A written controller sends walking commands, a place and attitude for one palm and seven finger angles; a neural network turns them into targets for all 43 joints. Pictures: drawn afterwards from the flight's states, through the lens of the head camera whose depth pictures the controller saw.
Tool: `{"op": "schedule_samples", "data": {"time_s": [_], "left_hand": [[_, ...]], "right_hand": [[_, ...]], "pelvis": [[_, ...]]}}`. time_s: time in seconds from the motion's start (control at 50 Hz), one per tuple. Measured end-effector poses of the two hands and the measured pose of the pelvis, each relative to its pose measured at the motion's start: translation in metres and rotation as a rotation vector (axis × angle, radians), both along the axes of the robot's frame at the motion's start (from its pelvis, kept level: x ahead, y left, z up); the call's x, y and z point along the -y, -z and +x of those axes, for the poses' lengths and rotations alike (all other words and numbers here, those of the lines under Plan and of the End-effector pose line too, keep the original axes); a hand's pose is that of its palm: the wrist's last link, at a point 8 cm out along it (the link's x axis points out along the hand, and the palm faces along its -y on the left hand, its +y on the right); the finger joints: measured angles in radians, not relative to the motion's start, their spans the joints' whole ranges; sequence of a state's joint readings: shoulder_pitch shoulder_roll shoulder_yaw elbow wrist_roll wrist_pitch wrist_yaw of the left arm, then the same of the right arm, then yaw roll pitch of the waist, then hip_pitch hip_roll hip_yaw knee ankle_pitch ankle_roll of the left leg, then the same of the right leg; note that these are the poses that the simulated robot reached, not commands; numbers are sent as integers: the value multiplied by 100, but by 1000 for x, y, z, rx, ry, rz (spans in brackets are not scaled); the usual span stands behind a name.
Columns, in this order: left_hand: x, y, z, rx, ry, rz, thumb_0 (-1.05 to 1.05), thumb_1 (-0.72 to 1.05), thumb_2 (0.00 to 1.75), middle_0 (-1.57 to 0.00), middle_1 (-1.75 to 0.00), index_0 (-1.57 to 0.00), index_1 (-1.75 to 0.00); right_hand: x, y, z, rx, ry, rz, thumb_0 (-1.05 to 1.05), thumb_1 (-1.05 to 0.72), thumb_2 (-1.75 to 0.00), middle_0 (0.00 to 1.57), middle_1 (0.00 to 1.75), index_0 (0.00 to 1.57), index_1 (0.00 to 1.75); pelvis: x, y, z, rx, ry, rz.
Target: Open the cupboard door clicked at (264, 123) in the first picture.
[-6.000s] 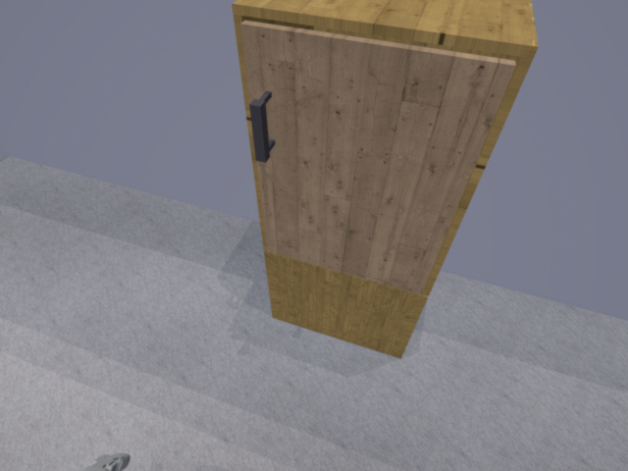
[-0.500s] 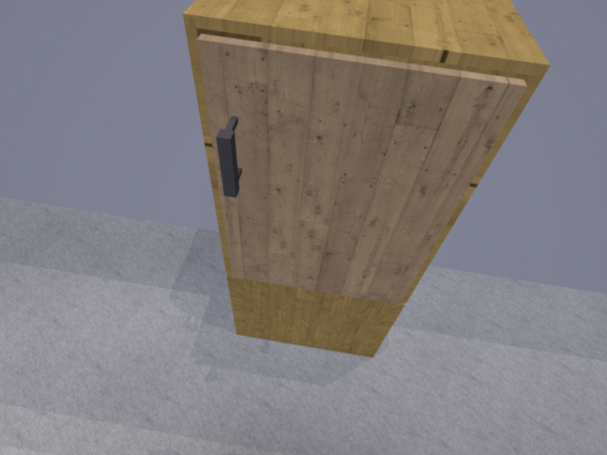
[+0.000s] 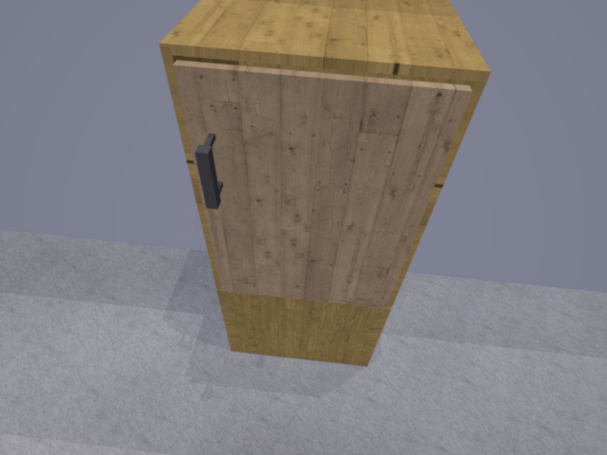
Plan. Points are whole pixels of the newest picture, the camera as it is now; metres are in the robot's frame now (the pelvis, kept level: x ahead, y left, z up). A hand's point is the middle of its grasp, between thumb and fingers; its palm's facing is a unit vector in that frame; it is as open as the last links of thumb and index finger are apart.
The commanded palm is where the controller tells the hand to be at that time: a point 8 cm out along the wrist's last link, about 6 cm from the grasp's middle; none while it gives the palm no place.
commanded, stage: come to a stop and stand still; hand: left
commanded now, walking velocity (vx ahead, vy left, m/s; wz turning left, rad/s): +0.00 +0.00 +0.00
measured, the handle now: (212, 171) +0.54 +0.19 +0.07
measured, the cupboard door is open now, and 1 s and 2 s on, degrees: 0 0 0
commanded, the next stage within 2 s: look again from close up in 1.18 s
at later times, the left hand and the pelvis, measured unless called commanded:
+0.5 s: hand out of the picture +0.02 +0.22 -0.17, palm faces +0.02 -0.98 -0.19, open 7.4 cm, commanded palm none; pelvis +0.01 +0.05 +0.00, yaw -1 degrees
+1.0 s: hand out of the picture +0.04 +0.23 -0.18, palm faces -0.01 -0.98 -0.18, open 7.4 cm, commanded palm none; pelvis +0.03 +0.06 +0.00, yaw -2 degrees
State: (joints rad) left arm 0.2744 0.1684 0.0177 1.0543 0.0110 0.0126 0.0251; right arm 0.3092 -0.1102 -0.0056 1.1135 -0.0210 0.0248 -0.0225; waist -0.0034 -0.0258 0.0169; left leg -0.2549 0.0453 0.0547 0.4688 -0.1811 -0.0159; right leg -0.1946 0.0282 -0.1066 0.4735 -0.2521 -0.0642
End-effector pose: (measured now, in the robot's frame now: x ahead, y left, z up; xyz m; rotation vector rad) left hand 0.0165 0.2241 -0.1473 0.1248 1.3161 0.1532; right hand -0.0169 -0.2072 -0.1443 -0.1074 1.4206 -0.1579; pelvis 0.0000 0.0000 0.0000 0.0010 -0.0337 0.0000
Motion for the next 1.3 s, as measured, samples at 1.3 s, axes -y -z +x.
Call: {"op": "schedule_samples", "data": {"time_s": [1.3], "left_hand": [[-59, -3, 32, -49, 51, 11, 1, 91, 90, -20, -29, -20, -30]], "right_hand": [[-34, -9, 72, 95, -41, -53, 1, -91, -90, 20, 30, 20, 30]], "pelvis": [[-57, -4, 36, -15, 30, -2]]}}
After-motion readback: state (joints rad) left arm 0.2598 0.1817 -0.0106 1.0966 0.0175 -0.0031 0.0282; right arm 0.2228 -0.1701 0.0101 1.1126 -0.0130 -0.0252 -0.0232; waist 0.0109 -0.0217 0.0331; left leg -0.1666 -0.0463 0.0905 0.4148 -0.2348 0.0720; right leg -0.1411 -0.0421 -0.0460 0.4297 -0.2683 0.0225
